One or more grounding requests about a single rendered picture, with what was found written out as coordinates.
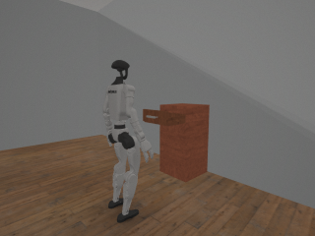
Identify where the humanoid robot head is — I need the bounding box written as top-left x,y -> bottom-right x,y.
111,60 -> 130,86

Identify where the drawer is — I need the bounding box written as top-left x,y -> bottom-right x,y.
143,109 -> 186,126

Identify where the right robot hand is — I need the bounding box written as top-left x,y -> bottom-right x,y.
140,140 -> 154,162

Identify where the robot left upper arm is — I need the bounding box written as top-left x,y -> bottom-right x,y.
102,86 -> 110,114

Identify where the left robot hand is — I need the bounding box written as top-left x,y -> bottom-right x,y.
106,131 -> 112,147

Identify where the robot right thigh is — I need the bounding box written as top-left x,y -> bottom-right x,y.
121,133 -> 141,183

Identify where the right robot forearm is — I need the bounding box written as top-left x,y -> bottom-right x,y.
129,108 -> 146,143

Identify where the handle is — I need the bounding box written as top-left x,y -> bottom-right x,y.
146,115 -> 158,119

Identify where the left robot forearm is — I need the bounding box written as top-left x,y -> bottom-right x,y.
102,111 -> 113,132

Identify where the robot right upper arm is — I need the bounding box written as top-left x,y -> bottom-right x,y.
122,84 -> 135,118

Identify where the cabinet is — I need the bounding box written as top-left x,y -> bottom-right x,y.
159,103 -> 210,183

